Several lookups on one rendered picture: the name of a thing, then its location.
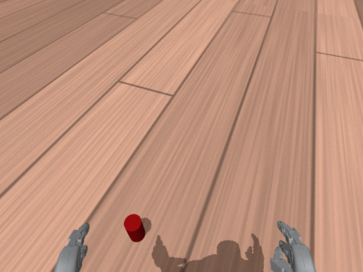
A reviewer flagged right robot hand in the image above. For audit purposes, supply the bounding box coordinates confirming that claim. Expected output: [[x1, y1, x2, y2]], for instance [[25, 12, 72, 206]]
[[270, 221, 316, 272]]

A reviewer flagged can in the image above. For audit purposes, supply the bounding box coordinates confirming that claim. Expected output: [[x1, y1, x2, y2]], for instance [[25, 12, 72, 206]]
[[124, 214, 145, 242]]

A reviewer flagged left robot hand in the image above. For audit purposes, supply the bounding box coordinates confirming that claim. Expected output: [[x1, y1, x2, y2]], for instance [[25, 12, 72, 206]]
[[54, 223, 90, 272]]

